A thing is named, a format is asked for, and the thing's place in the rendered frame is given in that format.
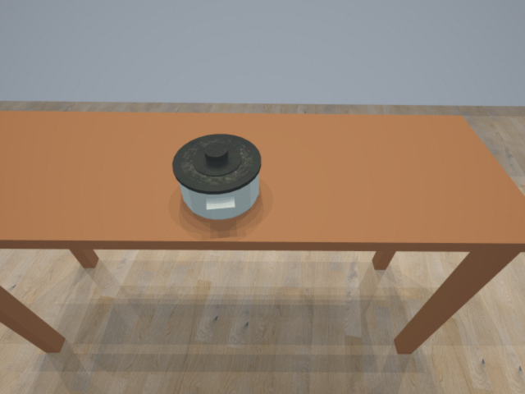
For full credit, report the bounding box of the table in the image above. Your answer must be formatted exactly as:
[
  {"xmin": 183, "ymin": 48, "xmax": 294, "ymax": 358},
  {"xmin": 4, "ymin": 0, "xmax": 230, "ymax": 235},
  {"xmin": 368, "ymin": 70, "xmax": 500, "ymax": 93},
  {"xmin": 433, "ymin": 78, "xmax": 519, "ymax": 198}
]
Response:
[{"xmin": 0, "ymin": 111, "xmax": 525, "ymax": 354}]

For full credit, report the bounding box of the lid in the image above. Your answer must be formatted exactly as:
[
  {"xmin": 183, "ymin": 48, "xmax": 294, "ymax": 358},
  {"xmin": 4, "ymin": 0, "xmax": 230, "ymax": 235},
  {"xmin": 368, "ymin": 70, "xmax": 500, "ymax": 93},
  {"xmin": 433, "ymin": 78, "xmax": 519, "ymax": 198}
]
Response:
[{"xmin": 172, "ymin": 134, "xmax": 261, "ymax": 195}]

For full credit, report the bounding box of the pot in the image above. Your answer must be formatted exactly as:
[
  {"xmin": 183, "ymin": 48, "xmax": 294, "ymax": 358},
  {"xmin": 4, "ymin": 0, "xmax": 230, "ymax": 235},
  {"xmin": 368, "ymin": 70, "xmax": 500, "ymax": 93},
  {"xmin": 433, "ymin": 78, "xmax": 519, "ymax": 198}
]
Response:
[{"xmin": 179, "ymin": 174, "xmax": 259, "ymax": 220}]

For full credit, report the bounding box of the knob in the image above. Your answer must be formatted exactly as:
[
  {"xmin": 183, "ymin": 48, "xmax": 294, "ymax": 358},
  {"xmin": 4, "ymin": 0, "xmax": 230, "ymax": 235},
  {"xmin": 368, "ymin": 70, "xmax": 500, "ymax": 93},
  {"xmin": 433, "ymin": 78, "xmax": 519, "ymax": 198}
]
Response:
[{"xmin": 204, "ymin": 143, "xmax": 228, "ymax": 163}]

